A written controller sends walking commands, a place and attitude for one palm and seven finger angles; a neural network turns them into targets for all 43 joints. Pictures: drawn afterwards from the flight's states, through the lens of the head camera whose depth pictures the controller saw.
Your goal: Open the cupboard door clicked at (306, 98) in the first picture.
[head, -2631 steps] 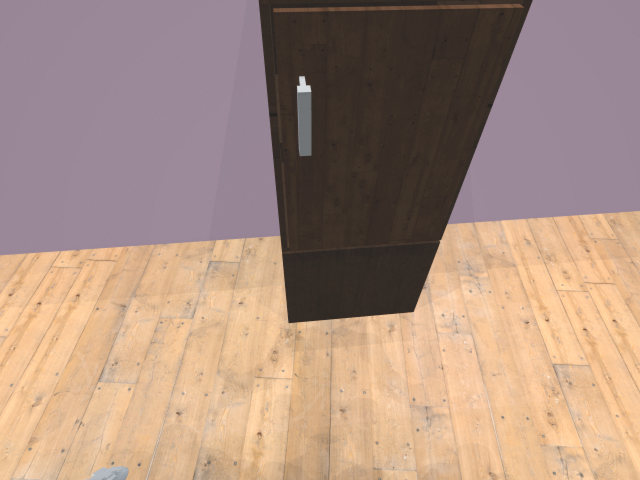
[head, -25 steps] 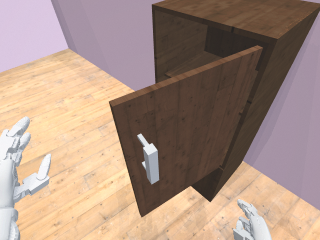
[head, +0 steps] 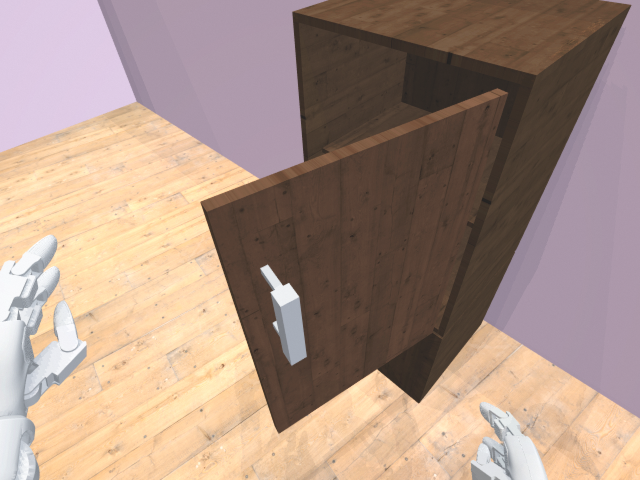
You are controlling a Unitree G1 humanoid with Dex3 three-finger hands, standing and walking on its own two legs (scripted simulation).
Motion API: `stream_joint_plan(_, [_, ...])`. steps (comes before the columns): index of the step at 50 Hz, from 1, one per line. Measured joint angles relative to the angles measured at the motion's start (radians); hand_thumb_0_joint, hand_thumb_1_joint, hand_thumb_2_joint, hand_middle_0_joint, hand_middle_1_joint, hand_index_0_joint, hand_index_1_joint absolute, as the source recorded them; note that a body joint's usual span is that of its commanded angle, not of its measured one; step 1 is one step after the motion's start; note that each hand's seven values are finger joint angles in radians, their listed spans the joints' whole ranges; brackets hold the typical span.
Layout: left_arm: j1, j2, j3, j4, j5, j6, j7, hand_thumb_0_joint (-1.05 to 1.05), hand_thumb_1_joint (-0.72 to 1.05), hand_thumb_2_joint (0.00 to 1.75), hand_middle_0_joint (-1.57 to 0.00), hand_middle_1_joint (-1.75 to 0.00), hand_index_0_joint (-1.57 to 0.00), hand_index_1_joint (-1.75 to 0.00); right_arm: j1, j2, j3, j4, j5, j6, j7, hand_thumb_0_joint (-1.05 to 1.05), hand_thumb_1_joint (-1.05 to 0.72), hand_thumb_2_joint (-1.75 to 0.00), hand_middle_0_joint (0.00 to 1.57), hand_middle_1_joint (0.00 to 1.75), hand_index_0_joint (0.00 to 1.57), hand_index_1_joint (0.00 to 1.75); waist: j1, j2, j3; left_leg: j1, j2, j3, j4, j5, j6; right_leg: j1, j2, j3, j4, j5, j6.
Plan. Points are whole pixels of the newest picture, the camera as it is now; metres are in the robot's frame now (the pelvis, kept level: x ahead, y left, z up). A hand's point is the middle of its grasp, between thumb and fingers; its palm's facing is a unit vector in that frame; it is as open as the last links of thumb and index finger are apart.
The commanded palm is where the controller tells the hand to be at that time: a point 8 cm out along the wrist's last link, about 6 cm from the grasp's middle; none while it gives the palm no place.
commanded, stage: step back with the hand held close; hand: left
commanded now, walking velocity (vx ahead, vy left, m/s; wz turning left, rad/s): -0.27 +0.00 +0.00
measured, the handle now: (282, 315) +0.29 +0.09 +0.08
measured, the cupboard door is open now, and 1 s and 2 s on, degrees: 77 77 77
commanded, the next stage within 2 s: stop stepping back and stand still in 1.02 s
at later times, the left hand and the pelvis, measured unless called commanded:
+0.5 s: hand (28, 392) +0.14 +0.28 +0.15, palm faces +0.36 -0.78 -0.52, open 7.4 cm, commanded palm +0.08 +0.32 +0.17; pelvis -0.07 +0.02 -0.01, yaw -2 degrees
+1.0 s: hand out of the picture +0.05 +0.31 +0.17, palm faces +0.43 -0.80 -0.42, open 7.4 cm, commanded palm +0.00 +0.34 +0.17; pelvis -0.15 +0.05 -0.01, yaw -2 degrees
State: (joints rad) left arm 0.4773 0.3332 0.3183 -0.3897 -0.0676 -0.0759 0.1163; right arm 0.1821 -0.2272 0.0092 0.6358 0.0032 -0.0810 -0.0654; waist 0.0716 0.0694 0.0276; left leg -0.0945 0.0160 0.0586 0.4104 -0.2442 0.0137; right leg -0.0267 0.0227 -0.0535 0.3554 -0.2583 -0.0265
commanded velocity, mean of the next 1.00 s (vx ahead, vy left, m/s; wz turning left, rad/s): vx -0.30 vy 0.00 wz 0.02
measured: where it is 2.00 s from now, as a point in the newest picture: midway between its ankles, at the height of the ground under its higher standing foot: outside the picture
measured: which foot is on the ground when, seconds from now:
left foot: down 0.00-1.00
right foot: down 0.00-0.74, up 0.76-1.00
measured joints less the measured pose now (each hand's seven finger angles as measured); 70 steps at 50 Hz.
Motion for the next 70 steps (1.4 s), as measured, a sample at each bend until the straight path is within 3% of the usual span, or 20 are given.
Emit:
stream_joint_plan(7, [0.008, 0.031, 0.058, -0.005, 0.006, -0.051, -0.008, 0.02, 0.89, 0.9, -0.21, -0.3, -0.21, -0.3, -0.02, -0.005, 0.001, -0.034, 0.006, 0.041, 0.0, 0.01, -0.9, -0.9, 0.21, 0.3, 0.21, 0.29, -0.025, 0.001, -0.009, -0.077, 0.014, 0.003, 0.035, 0.001, 0.001, -0.068, 0.012, 0.003, 0.008, 0.019, 0.0])
stream_joint_plan(18, [0.091, 0.089, 0.057, -0.098, 0.014, -0.051, 0.002, 0.02, 0.89, 0.9, -0.21, -0.3, -0.21, -0.3, -0.019, -0.013, -0.032, -0.092, 0.018, 0.091, -0.02, 0.01, -0.91, -0.9, 0.2, 0.3, 0.2, 0.29, -0.063, -0.043, 0.012, -0.169, -0.002, 0.036, 0.066, 0.032, 0.024, -0.194, -0.01, 0.032, 0.095, 0.031, 0.021])
stream_joint_plan(27, [0.097, 0.095, 0.105, -0.129, 0.028, -0.092, 0.028, 0.01, 0.88, 0.9, -0.21, -0.3, -0.21, -0.3, 0.014, 0.0, -0.023, -0.104, 0.015, 0.056, -0.018, 0.01, -0.91, -0.9, 0.2, 0.3, 0.2, 0.29, -0.064, -0.053, 0.019, -0.251, -0.011, 0.036, 0.129, 0.054, 0.046, -0.28, -0.023, 0.03, 0.172, 0.046, 0.033])
stream_joint_plan(33, [0.085, 0.054, 0.09, -0.136, 0.04, -0.109, 0.047, 0.01, 0.88, 0.9, -0.21, -0.3, -0.21, -0.3, 0.036, 0.004, -0.017, -0.075, 0.007, 0.027, -0.013, 0.01, -0.9, -0.9, 0.21, 0.3, 0.21, 0.29, -0.059, -0.045, 0.017, -0.324, -0.015, 0.015, 0.217, -0.036, 0.034, -0.32, -0.023, 0.02, 0.185, 0.07, 0.035])
stream_joint_plan(36, [0.072, 0.053, 0.084, -0.153, 0.043, -0.118, 0.058, 0.01, 0.88, 0.9, -0.21, -0.3, -0.21, -0.3, 0.038, 0.003, -0.013, -0.056, 0.003, 0.02, -0.015, 0.01, -0.9, -0.9, 0.21, 0.3, 0.21, 0.29, -0.062, -0.055, 0.029, -0.343, -0.022, 0.01, 0.233, -0.012, 0.041, -0.338, -0.028, 0.02, 0.208, 0.074, 0.042])
stream_joint_plan(39, [0.049, 0.066, 0.095, -0.152, 0.051, -0.123, 0.059, 0.01, 0.88, 0.9, -0.21, -0.3, -0.21, -0.3, 0.043, 0.01, -0.015, -0.049, -0.002, 0.008, -0.023, 0.01, -0.9, -0.9, 0.21, 0.3, 0.21, 0.29, -0.073, -0.046, 0.042, -0.343, -0.016, 0.005, 0.207, 0.092, 0.079, -0.37, -0.003, 0.042, 0.344, -0.055, 0.048])
stream_joint_plan(41, [0.035, 0.085, 0.113, -0.143, 0.051, -0.128, 0.059, 0.02, 0.88, 0.9, -0.21, -0.3, -0.21, -0.3, 0.048, 0.029, -0.02, -0.038, -0.006, -0.004, -0.02, 0.01, -0.9, -0.9, 0.21, 0.3, 0.21, 0.29, -0.08, -0.045, 0.04, -0.336, -0.018, -0.008, 0.171, 0.115, 0.085, -0.381, 0.024, 0.066, 0.513, -0.14, 0.042])
stream_joint_plan(43, [0.041, 0.098, 0.131, -0.146, 0.045, -0.133, 0.065, 0.02, 0.88, 0.9, -0.21, -0.3, -0.21, -0.3, 0.05, 0.049, -0.017, -0.023, -0.01, -0.016, -0.009, 0.01, -0.9, -0.9, 0.2, 0.3, 0.21, 0.29, -0.078, -0.051, 0.021, -0.329, -0.017, -0.012, 0.111, 0.15, 0.082, -0.359, 0.037, 0.068, 0.591, -0.186, 0.038])
stream_joint_plan(46, [0.066, 0.092, 0.135, -0.164, 0.03, -0.132, 0.074, 0.02, 0.88, 0.9, -0.21, -0.3, -0.21, -0.3, 0.046, 0.067, -0.005, -0.012, -0.014, -0.028, 0.006, 0.01, -0.9, -0.9, 0.21, 0.3, 0.21, 0.29, -0.064, -0.054, -0.014, -0.319, -0.007, -0.003, 0.006, 0.218, 0.074, -0.277, 0.038, 0.043, 0.541, -0.231, 0.03])
stream_joint_plan(49, [0.074, 0.081, 0.112, -0.17, 0.016, -0.125, 0.069, 0.01, 0.89, 0.9, -0.21, -0.3, -0.21, -0.3, 0.029, 0.073, 0.005, -0.014, -0.017, -0.035, 0.017, 0.01, -0.9, -0.9, 0.21, 0.3, 0.21, 0.3, -0.051, -0.05, -0.044, -0.321, -0.001, 0.007, -0.093, 0.289, 0.063, -0.167, 0.04, 0.018, 0.368, -0.261, 0.015])
stream_joint_plan(51, [0.071, 0.086, 0.102, -0.167, 0.006, -0.122, 0.059, 0.01, 0.89, 0.9, -0.2, -0.3, -0.21, -0.3, 0.004, 0.072, 0.009, -0.023, -0.02, -0.032, 0.024, 0.01, -0.9, -0.9, 0.21, 0.3, 0.21, 0.3, -0.046, -0.053, -0.053, -0.339, -0.005, 0.018, -0.133, 0.329, 0.051, -0.091, 0.038, 0.007, 0.198, -0.219, 0.0])
stream_joint_plan(53, [0.071, 0.113, 0.115, -0.174, -0.005, -0.129, 0.05, 0.01, 0.89, 0.9, -0.2, -0.3, -0.21, -0.3, -0.036, 0.072, 0.017, -0.039, -0.018, -0.022, 0.03, 0.01, -0.9, -0.9, 0.21, 0.3, 0.21, 0.3, -0.027, -0.09, -0.043, -0.396, -0.02, 0.056, -0.088, 0.32, 0.027, -0.044, 0.004, 0.035, 0.038, -0.129, -0.02])
stream_joint_plan(56, [0.042, 0.102, 0.08, -0.158, -0.004, -0.139, 0.025, 0.01, 0.89, 0.9, -0.21, -0.3, -0.21, -0.3, -0.076, 0.048, 0.013, -0.004, -0.014, -0.011, 0.021, 0.01, -0.9, -0.9, 0.21, 0.3, 0.21, 0.3, -0.022, -0.049, -0.004, -0.446, -0.005, 0.005, 0.108, 0.112, -0.013, -0.052, 0.031, 0.043, 0.073, -0.124, 0.009])
stream_joint_plan(58, [0.058, 0.114, 0.082, -0.171, 0.0, -0.135, 0.012, 0.01, 0.88, 0.9, -0.21, -0.3, -0.21, -0.3, -0.055, 0.047, 0.016, 0.002, -0.003, 0.001, 0.011, 0.01, -0.9, -0.9, 0.21, 0.3, 0.21, 0.3, -0.03, -0.066, -0.014, -0.405, -0.016, -0.011, 0.161, 0.112, -0.016, -0.056, 0.026, 0.053, 0.112, -0.147, 0.019])
stream_joint_plan(59, [0.069, 0.12, 0.089, -0.18, 0.0, -0.129, 0.008, 0.01, 0.88, 0.9, -0.21, -0.3, -0.21, -0.3, -0.04, 0.043, 0.018, -0.006, 0.001, 0.005, 0.004, 0.01, -0.9, -0.9, 0.21, 0.3, 0.21, 0.3, -0.038, -0.069, -0.023, -0.37, -0.017, -0.018, 0.137, 0.177, 0.002, -0.065, 0.027, 0.053, 0.142, -0.16, 0.024])
stream_joint_plan(61, [0.049, 0.132, 0.098, -0.167, -0.002, -0.119, 0.004, 0.01, 0.88, 0.9, -0.21, -0.3, -0.21, -0.3, -0.031, 0.042, 0.009, -0.01, 0.006, 0.001, -0.007, 0.01, -0.9, -0.9, 0.21, 0.3, 0.21, 0.3, -0.058, -0.094, -0.011, -0.347, -0.04, -0.013, 0.11, 0.184, 0.05, -0.101, 0.01, 0.056, 0.233, -0.187, 0.035])
stream_joint_plan(63, [0.036, 0.134, 0.108, -0.141, -0.003, -0.106, 0.008, 0.01, 0.88, 0.9, -0.21, -0.3, -0.21, -0.3, -0.024, 0.039, 0.003, -0.016, -0.001, -0.014, -0.007, 0.01, -0.9, -0.9, 0.21, 0.3, 0.21, 0.3, -0.071, -0.101, -0.001, -0.321, -0.048, -0.009, 0.057, 0.2, 0.063, -0.149, 0.019, 0.076, 0.315, -0.256, 0.028])
stream_joint_plan(67, [0.083, 0.143, 0.129, -0.133, -0.002, -0.083, 0.021, 0.01, 0.88, 0.9, -0.21, -0.3, -0.21, -0.3, 0.017, 0.034, 0.0, -0.047, -0.008, -0.025, -0.002, 0.01, -0.91, -0.9, 0.2, 0.3, 0.2, 0.29, -0.107, -0.093, -0.006, -0.297, -0.054, -0.025, -0.036, 0.204, 0.021, -0.145, 0.036, 0.031, 0.19, -0.239, -0.003])
stream_joint_plan(69, [0.122, 0.137, 0.123, -0.147, 0.005, -0.08, 0.019, 0.01, 0.88, 0.9, -0.21, -0.3, -0.21, -0.3, 0.037, 0.023, -0.009, -0.051, -0.006, -0.016, 0.002, 0.01, -0.9, -0.9, 0.2, 0.3, 0.2, 0.29, -0.113, -0.08, -0.009, -0.351, -0.056, -0.037, 0.081, 0.057, -0.01, -0.144, 0.033, 0.013, 0.14, -0.116, -0.02])
stream_joint_plan(70, [0.145, 0.132, 0.12, -0.16, 0.008, -0.08, 0.017, 0.01, 0.88, 0.9, -0.21, -0.3, -0.21, -0.3, 0.048, 0.019, -0.012, -0.038, -0.008, -0.01, 0.004, 0.01, -0.9, -0.9, 0.2, 0.3, 0.2, 0.29, -0.097, -0.087, -0.019, -0.386, -0.063, -0.045, 0.207, 0.003, -0.021, -0.151, 0.026, 0.02, 0.131, -0.071, -0.028])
